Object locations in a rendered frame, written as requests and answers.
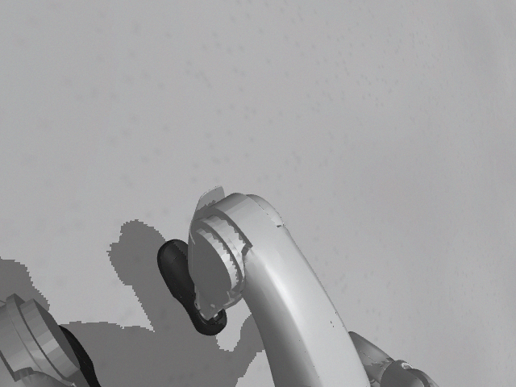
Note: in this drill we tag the right robot hand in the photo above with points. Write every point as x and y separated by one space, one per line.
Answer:
374 360

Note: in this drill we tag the left robot foot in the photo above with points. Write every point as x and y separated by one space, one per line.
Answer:
86 364

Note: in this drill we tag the right robot foot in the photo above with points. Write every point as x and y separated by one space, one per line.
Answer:
172 260

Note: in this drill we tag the right robot arm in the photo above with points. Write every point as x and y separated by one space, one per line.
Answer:
401 374

